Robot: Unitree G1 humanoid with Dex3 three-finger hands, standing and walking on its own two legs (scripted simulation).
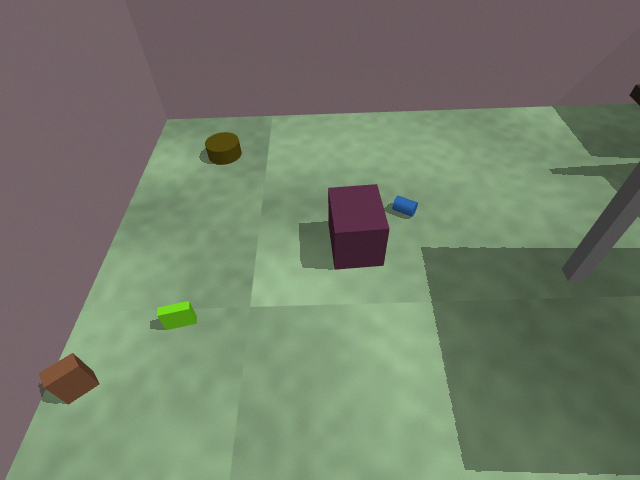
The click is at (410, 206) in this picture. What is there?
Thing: lying can
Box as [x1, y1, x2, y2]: [392, 196, 417, 216]
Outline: 397,196 394,200 392,208 412,216 415,211 417,202
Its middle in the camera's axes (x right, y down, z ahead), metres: +0.40 -0.14 +1.75
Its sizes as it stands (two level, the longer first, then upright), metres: 0.094 0.068 0.068
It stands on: the floor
